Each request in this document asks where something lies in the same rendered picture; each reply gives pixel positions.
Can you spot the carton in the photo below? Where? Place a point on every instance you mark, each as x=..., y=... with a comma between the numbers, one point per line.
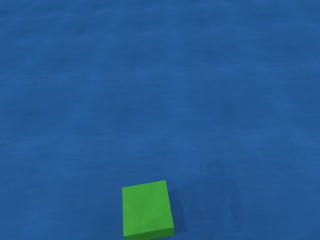
x=147, y=212

